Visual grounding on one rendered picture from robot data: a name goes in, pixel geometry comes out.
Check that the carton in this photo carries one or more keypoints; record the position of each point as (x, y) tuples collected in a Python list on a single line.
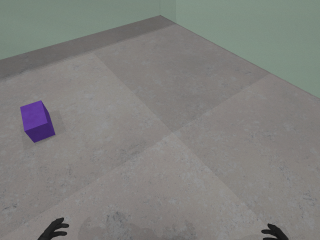
[(36, 120)]

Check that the robot right hand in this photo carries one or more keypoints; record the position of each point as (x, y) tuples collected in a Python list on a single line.
[(275, 231)]

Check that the robot left hand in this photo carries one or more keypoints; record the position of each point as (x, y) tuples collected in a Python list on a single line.
[(50, 232)]

